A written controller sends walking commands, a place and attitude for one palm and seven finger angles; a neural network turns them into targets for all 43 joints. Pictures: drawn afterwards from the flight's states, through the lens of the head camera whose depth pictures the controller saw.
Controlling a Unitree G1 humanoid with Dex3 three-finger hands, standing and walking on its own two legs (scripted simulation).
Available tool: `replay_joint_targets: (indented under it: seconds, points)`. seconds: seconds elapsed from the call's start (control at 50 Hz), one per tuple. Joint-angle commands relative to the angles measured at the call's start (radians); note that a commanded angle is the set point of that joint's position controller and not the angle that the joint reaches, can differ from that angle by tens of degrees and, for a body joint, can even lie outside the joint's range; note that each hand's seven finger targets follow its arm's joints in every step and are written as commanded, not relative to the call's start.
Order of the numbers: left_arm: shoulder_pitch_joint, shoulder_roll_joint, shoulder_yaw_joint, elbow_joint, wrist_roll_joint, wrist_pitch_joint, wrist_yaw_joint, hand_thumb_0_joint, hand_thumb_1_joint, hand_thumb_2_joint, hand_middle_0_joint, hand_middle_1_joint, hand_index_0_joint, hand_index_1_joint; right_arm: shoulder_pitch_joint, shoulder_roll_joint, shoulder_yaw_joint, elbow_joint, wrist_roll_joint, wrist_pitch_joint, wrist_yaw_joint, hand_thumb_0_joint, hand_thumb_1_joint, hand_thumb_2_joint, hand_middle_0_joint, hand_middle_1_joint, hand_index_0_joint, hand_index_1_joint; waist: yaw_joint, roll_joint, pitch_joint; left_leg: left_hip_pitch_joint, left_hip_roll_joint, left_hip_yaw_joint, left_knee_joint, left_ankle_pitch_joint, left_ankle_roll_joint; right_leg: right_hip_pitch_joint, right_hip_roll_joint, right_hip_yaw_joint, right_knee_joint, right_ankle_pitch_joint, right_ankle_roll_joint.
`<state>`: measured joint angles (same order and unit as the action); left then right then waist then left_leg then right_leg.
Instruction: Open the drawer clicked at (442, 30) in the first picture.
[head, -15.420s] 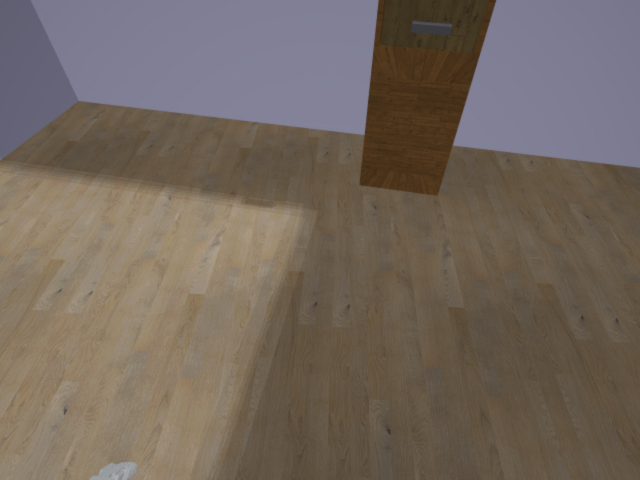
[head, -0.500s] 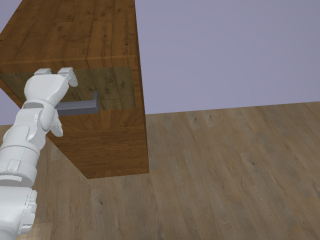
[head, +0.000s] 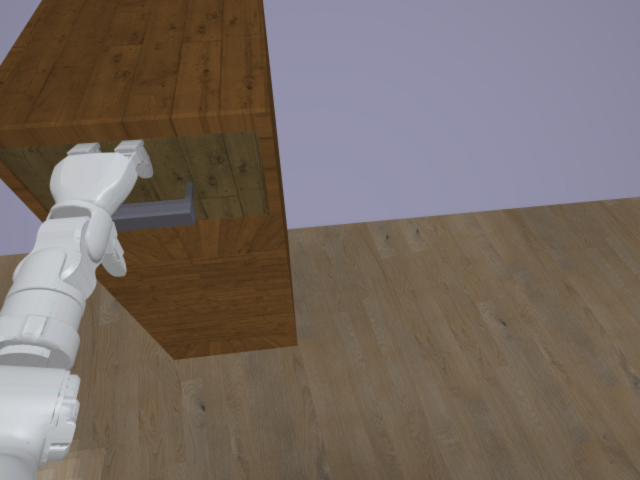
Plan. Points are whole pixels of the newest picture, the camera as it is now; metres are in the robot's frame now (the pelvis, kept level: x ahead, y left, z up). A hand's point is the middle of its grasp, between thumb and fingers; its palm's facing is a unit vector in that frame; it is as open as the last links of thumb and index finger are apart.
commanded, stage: lower the fingers behind the handle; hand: left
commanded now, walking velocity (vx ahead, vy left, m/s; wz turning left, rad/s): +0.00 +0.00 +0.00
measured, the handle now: (149, 203) +0.49 +0.28 +0.02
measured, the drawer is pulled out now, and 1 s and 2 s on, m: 0.00 0.00 0.00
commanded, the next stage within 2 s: close the thumb around the handle in 1.48 s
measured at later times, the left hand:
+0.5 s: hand (135, 226) +0.44 +0.28 +0.03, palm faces -0.09 -0.02 -1.00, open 13.8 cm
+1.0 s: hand (140, 242) +0.43 +0.28 +0.00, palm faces -0.10 -0.02 -0.99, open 13.9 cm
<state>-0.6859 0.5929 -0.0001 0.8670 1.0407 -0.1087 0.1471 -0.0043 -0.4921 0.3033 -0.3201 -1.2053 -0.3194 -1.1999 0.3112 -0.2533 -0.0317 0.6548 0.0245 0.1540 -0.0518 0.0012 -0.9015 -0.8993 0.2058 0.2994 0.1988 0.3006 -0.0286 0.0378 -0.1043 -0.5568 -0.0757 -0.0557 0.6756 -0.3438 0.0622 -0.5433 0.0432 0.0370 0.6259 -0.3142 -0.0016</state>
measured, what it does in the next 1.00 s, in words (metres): stands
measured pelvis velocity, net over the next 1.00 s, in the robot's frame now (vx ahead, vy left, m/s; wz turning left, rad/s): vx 0.00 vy -0.01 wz -0.02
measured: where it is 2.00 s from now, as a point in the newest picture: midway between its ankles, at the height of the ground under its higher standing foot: outside the picture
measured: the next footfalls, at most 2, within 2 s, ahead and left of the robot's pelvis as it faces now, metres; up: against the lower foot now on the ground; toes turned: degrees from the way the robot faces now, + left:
none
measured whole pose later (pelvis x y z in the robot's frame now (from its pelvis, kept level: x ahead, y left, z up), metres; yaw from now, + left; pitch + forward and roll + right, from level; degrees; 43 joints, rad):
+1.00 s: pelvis +0.00 -0.01 -0.02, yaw -1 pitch +18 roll -2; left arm -0.64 0.57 0.04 0.98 1.08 -0.14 0.28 0.00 -0.49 0.30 -0.31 -1.21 -0.32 -1.20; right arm 0.32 -0.26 -0.04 0.66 0.01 0.15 -0.05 0.00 -0.90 -0.90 0.21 0.30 0.20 0.30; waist -0.06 0.04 -0.15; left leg -0.72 -0.06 -0.04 0.81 -0.40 0.05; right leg -0.71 0.07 0.04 0.74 -0.35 -0.01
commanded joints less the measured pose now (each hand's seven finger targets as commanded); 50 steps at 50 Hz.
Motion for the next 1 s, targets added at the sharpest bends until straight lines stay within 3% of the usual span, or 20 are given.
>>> replay_joint_targets:
  seconds: [0.0, 0.04, 0.12, 0.24, 0.36, 0.38, 0.46, 0.54, 0.6, 0.7, 0.74, 0.78, 0.82, 0.84, 0.86, 0.88, 0.9, 0.92, 0.96, 0.98]
  points:
    - [-0.439, 0.253, 0.074, -0.167, -0.008, -0.015, 0.055, 0.0, -0.5, 0.3, -0.3, -1.2, -0.3, -1.2, 0.07, -0.161, -0.067, -0.074, -0.004, -0.032, -0.011, 0.0, -0.9, -0.9, 0.2, 0.3, 0.2, 0.3, -0.028, 0.05, -0.346, 0.257, 0.059, -0.003, -0.05, 0.402, -0.035, 0.056, 0.013, -0.052, -0.037, 0.187, -0.051]
    - [-0.469, 0.239, 0.054, -0.17, -0.004, -0.018, 0.058, 0.0, -0.5, 0.3, -0.3, -1.2, -0.3, -1.2, 0.076, -0.161, -0.066, -0.073, -0.006, -0.034, -0.011, 0.0, -0.9, -0.9, 0.2, 0.3, 0.2, 0.3, -0.034, 0.063, -0.351, 0.251, 0.057, -0.004, -0.044, 0.411, -0.037, 0.045, 0.013, -0.052, -0.03, 0.193, -0.053]
    - [-0.428, 0.274, 0.102, -0.174, -0.002, -0.028, 0.079, 0.0, -0.5, 0.3, -0.3, -1.2, -0.3, -1.2, 0.084, -0.161, -0.072, -0.07, -0.012, -0.031, -0.008, 0.0, -0.9, -0.9, 0.2, 0.3, 0.2, 0.3, -0.017, 0.059, -0.409, 0.247, 0.057, 0.004, -0.019, 0.475, -0.037, 0.071, 0.016, -0.047, -0.009, 0.248, -0.05]
    - [-0.349, 0.27, 0.122, -0.143, 0.004, -0.003, 0.11, 0.0, -0.5, 0.3, -0.3, -1.2, -0.3, -1.2, 0.083, -0.158, -0.074, -0.071, -0.014, -0.025, 0.0, 0.0, -0.9, -0.9, 0.2, 0.3, 0.2, 0.3, -0.003, 0.033, -0.41, 0.199, 0.056, 0.023, -0.006, 0.516, -0.029, 0.11, 0.018, -0.044, 0.006, 0.314, -0.048]
    - [-0.359, 0.283, 0.116, -0.104, 0.008, 0.005, 0.104, 0.0, -0.5, 0.3, -0.3, -1.2, -0.3, -1.2, 0.077, -0.167, -0.068, -0.069, -0.006, -0.02, -0.007, 0.0, -0.9, -0.9, 0.2, 0.3, 0.2, 0.3, -0.03, -0.024, -0.347, 0.109, 0.049, 0.037, -0.015, 0.394, -0.013, 0.128, 0.012, -0.031, -0.01, 0.301, -0.043]
    - [-0.385, 0.287, 0.11, -0.133, 0.016, -0.006, 0.106, 0.0, -0.5, 0.3, -0.3, -1.2, -0.3, -1.2, 0.078, -0.164, -0.069, -0.072, -0.005, -0.021, -0.009, 0.0, -0.9, -0.9, 0.2, 0.3, 0.2, 0.3, -0.03, 0.017, -0.378, 0.13, 0.049, 0.036, -0.012, 0.402, -0.014, 0.122, 0.01, -0.026, -0.003, 0.302, -0.042]
    - [-0.365, 0.331, 0.17, -0.197, 0.013, -0.057, 0.125, 0.0, -0.5, 0.3, -0.3, -1.2, -0.3, -1.2, 0.083, -0.156, -0.077, -0.067, -0.019, -0.024, -0.015, 0.0, -0.9, -0.9, 0.2, 0.3, 0.2, 0.3, -0.013, 0.066, -0.461, 0.17, 0.049, 0.037, 0.021, 0.486, -0.015, 0.133, 0.013, -0.021, 0.023, 0.358, -0.044]
    - [-0.289, 0.306, 0.175, -0.157, 0.012, -0.058, 0.157, 0.0, -0.5, 0.3, -0.3, -1.2, -0.3, -1.2, 0.078, -0.153, -0.078, -0.06, -0.02, -0.025, -0.007, 0.0, -0.9, -0.9, 0.2, 0.3, 0.2, 0.3, -0.005, 0.061, -0.423, 0.139, 0.051, 0.037, 0.035, 0.494, -0.02, 0.092, 0.019, -0.032, 0.042, 0.345, -0.043]
    - [-0.27, 0.31, 0.172, -0.086, 0.017, -0.024, 0.171, 0.0, -0.5, 0.3, -0.3, -1.2, -0.3, -1.2, 0.078, -0.16, -0.074, -0.057, -0.017, -0.022, -0.003, 0.0, -0.9, -0.9, 0.2, 0.3, 0.2, 0.3, -0.01, 0.017, -0.374, 0.069, 0.045, 0.047, 0.031, 0.42, -0.017, 0.096, 0.017, -0.031, 0.039, 0.332, -0.041]
    - [-0.309, 0.297, 0.141, -0.092, 0.023, -0.01, 0.164, 0.0, -0.5, 0.3, -0.3, -1.2, -0.3, -1.2, 0.084, -0.165, -0.077, -0.059, -0.014, -0.022, -0.006, 0.0, -0.9, -0.9, 0.2, 0.3, 0.2, 0.3, -0.029, 0.019, -0.41, 0.09, 0.047, 0.048, 0.042, 0.412, -0.013, 0.092, 0.015, -0.024, 0.039, 0.338, -0.038]
    - [-0.294, 0.312, 0.158, -0.108, 0.023, -0.024, 0.161, 0.0, -0.5, 0.3, -0.3, -1.2, -0.3, -1.2, 0.084, -0.162, -0.078, -0.059, -0.016, -0.021, -0.008, 0.0, -0.9, -0.9, 0.2, 0.3, 0.2, 0.3, -0.018, 0.036, -0.436, 0.104, 0.048, 0.046, 0.048, 0.437, -0.014, 0.093, 0.016, -0.026, 0.049, 0.342, -0.04]
    - [-0.281, 0.256, 0.115, -0.064, 0.021, -0.015, 0.156, 0.0, -0.5, 0.3, -0.3, -1.2, -0.3, -1.2, 0.086, -0.16, -0.076, -0.056, -0.013, -0.019, -0.008, 0.0, -0.9, -0.9, 0.2, 0.3, 0.2, 0.3, -0.036, 0.022, -0.394, 0.096, 0.05, 0.042, 0.049, 0.419, -0.015, 0.052, 0.017, -0.031, 0.044, 0.314, -0.038]
    - [-0.278, 0.242, 0.104, -0.054, 0.022, -0.016, 0.155, 0.0, -0.5, 0.3, -0.3, -1.2, -0.3, -1.2, 0.087, -0.162, -0.074, -0.059, -0.011, -0.021, -0.004, 0.0, -0.9, -0.9, 0.2, 0.3, 0.2, 0.3, -0.032, 0.017, -0.351, 0.078, 0.052, 0.034, 0.04, 0.371, -0.018, 0.019, 0.02, -0.041, 0.042, 0.257, -0.042]
    - [-0.295, 0.233, 0.093, -0.051, 0.023, -0.017, 0.156, 0.0, -0.5, 0.3, -0.3, -1.2, -0.3, -1.2, 0.088, -0.164, -0.075, -0.059, -0.013, -0.022, -0.004, 0.0, -0.9, -0.9, 0.2, 0.3, 0.2, 0.3, -0.041, 0.02, -0.35, 0.082, 0.054, 0.036, 0.043, 0.362, -0.016, 0.008, 0.02, -0.039, 0.041, 0.249, -0.042]
    - [-0.281, 0.27, 0.129, -0.045, 0.023, -0.019, 0.158, 0.0, -0.5, 0.3, -0.3, -1.2, -0.3, -1.2, 0.088, -0.166, -0.073, -0.058, -0.013, -0.02, -0.004, 0.0, -0.9, -0.9, 0.2, 0.3, 0.2, 0.3, -0.026, 0.009, -0.361, 0.069, 0.052, 0.034, 0.044, 0.367, -0.017, 0.026, 0.02, -0.037, 0.046, 0.252, -0.046]
    - [-0.311, 0.243, 0.096, -0.051, 0.029, -0.021, 0.16, 0.0, -0.5, 0.3, -0.3, -1.2, -0.3, -1.2, 0.092, -0.163, -0.072, -0.065, -0.013, -0.021, -0.006, 0.0, -0.9, -0.9, 0.2, 0.3, 0.2, 0.3, -0.042, 0.017, -0.373, 0.072, 0.051, 0.034, 0.048, 0.358, -0.016, 0.013, 0.02, -0.037, 0.05, 0.25, -0.042]
    - [-0.303, 0.25, 0.107, -0.035, 0.031, -0.021, 0.163, 0.0, -0.5, 0.3, -0.3, -1.2, -0.3, -1.2, 0.096, -0.165, -0.072, -0.061, -0.013, -0.02, -0.006, 0.0, -0.9, -0.9, 0.2, 0.3, 0.2, 0.3, -0.036, 0.008, -0.358, 0.063, 0.052, 0.029, 0.051, 0.342, -0.017, -0.003, 0.021, -0.04, 0.053, 0.229, -0.045]
    - [-0.327, 0.239, 0.093, -0.044, 0.033, -0.026, 0.168, 0.0, -0.5, 0.3, -0.3, -1.2, -0.3, -1.2, 0.094, -0.164, -0.072, -0.064, -0.013, -0.023, -0.005, 0.0, -0.9, -0.9, 0.2, 0.3, 0.2, 0.3, -0.044, 0.025, -0.35, 0.059, 0.052, 0.032, 0.051, 0.319, -0.016, -0.023, 0.021, -0.04, 0.051, 0.209, -0.043]
    - [-0.356, 0.29, 0.138, -0.079, 0.041, -0.045, 0.185, 0.0, -0.5, 0.3, -0.3, -1.2, -0.3, -1.2, 0.096, -0.169, -0.074, -0.057, -0.022, -0.025, -0.007, 0.0, -0.9, -0.9, 0.2, 0.3, 0.2, 0.3, -0.037, 0.039, -0.392, 0.073, 0.055, 0.021, 0.066, 0.347, -0.02, -0.035, 0.023, -0.04, 0.072, 0.209, -0.048]
    - [-0.384, 0.29, 0.134, -0.11, 0.048, -0.056, 0.196, 0.0, -0.5, 0.3, -0.3, -1.2, -0.3, -1.2, 0.098, -0.165, -0.074, -0.061, -0.022, -0.027, -0.006, 0.0, -0.9, -0.9, 0.2, 0.3, 0.2, 0.3, -0.036, 0.088, -0.428, 0.099, 0.056, 0.015, 0.075, 0.367, -0.025, -0.052, 0.023, -0.041, 0.085, 0.21, -0.049]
